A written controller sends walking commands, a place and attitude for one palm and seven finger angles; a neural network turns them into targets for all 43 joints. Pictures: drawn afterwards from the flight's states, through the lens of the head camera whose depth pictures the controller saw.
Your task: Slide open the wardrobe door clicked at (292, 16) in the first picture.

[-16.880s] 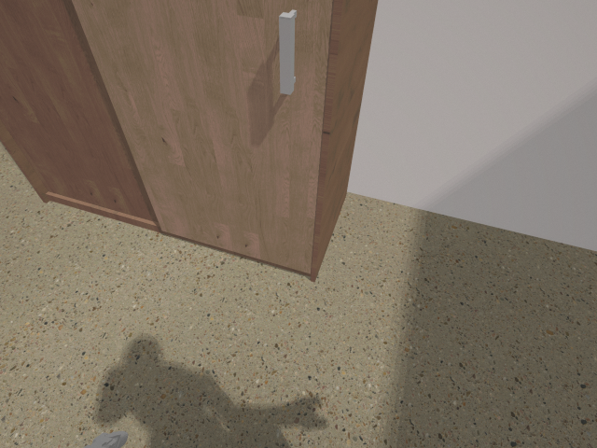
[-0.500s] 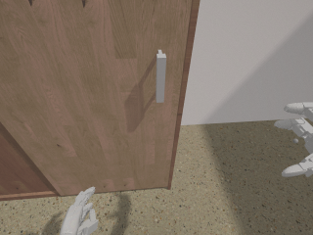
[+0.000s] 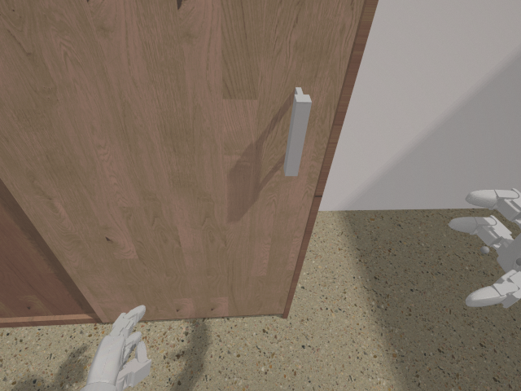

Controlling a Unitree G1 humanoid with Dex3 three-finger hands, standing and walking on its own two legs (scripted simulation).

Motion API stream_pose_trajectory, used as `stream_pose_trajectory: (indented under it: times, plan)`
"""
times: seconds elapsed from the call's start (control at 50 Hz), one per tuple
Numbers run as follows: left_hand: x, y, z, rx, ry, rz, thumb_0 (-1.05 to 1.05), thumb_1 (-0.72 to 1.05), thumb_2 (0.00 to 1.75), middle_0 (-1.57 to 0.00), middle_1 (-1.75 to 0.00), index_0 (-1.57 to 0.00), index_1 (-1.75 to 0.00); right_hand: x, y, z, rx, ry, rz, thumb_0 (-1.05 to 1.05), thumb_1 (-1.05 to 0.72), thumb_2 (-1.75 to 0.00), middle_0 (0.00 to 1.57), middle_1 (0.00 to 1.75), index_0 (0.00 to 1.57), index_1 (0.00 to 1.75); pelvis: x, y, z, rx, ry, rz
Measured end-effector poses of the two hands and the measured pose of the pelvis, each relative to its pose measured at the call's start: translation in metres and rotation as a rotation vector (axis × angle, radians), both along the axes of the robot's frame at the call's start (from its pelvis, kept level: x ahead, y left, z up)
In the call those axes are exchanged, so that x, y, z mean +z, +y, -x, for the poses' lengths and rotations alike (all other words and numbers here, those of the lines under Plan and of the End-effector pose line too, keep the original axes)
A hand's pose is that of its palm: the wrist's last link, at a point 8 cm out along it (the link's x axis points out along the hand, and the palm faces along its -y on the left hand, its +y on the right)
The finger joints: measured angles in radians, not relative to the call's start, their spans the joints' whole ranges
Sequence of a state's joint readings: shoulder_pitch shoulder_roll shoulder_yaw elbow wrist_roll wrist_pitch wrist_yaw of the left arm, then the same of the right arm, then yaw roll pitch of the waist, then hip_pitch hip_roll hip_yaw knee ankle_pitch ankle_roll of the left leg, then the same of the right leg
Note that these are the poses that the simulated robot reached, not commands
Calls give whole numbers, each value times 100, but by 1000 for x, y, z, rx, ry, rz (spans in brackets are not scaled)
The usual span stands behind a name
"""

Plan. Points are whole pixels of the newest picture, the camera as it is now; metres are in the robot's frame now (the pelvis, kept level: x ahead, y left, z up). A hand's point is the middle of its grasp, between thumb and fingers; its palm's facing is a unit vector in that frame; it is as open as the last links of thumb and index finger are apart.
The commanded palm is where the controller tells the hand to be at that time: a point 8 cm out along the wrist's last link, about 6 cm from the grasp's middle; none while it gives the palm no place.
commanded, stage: move the hooked fingers beside the handle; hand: right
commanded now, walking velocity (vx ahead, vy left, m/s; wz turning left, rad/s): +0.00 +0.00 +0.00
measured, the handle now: (294, 132) +0.54 -0.05 +0.14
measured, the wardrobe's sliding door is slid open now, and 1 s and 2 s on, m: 0.00 0.00 0.00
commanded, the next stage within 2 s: none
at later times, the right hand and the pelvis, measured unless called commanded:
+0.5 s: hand (439, 215) +0.33 -0.24 +0.15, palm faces -0.04 +1.00 -0.02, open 14.0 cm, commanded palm +0.30 -0.28 +0.16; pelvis +0.01 +0.00 +0.00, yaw +1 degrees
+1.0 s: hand (392, 188) +0.39 -0.19 +0.15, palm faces -0.06 +1.00 +0.01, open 14.0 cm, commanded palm +0.37 -0.24 +0.15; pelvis +0.01 -0.02 +0.00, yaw +1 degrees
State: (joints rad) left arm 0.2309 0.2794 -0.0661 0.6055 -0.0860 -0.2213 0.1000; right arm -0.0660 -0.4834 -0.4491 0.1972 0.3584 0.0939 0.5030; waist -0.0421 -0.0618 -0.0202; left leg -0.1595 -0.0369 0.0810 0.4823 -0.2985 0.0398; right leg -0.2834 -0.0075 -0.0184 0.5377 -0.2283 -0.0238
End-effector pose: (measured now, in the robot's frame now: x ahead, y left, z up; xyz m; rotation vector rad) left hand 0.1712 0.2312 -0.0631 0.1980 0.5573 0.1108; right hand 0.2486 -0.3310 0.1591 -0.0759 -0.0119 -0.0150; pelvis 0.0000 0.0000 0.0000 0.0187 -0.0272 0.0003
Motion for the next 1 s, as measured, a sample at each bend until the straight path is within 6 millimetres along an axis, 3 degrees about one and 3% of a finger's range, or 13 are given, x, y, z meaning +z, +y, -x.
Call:
stream_pose_trajectory:
  times: [0.18, 0.36, 0.54, 0.78, 1.0]
  plan:
    - [-1, 9, -8, 15, 1, 2, 2, 90, 90, -20, -30, -20, -30, 1, 12, -14, 12, -41, -21, -1, 50, -30, 31, 120, 30, 120, -2, 7, -9, 8, 11, 7]
    - [-6, 12, -4, 45, 40, -8, 2, 90, 90, -20, -30, -20, -30, -10, 24, -43, 37, 7, -45, -1, 50, -30, 31, 120, 30, 120, -3, 5, -10, 10, 28, 8]
    - [-7, 3, 3, 65, 63, 4, 2, 90, 90, -20, -30, -20, -30, -3, 39, -65, 66, -37, -54, -1, 50, -30, 31, 120, 30, 120, -2, -3, -14, 19, 35, 9]
    - [-10, -12, 7, 54, 101, 2, 2, 90, 90, -20, -30, -20, -30, -11, 56, -80, 62, -7, -73, -1, 50, -30, 30, 120, 30, 120, -1, -13, -10, 9, 32, 4]
    - [-17, -12, 25, 85, 178, 1, 2, 90, 90, -20, -30, -20, -30, -12, 84, -122, 78, 39, -84, -1, 50, -30, 31, 120, 30, 120, 0, -16, -6, 14, 46, 5]
